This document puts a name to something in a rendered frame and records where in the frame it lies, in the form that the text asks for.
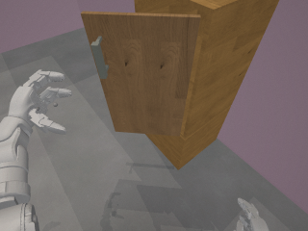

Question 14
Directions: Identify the robot left upper arm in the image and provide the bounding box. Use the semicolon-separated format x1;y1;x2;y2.
0;203;39;231

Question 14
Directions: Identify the robot left forearm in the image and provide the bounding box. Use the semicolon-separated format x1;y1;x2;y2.
0;116;33;210

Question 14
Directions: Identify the left robot hand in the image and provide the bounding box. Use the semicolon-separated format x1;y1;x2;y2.
8;69;73;135

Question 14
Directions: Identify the right robot hand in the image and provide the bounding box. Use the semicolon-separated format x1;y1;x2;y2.
233;197;269;231

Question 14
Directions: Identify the cupboard door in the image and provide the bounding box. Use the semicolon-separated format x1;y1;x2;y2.
81;11;201;137

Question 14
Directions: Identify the handle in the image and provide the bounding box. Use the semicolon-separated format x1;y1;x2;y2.
90;36;109;79

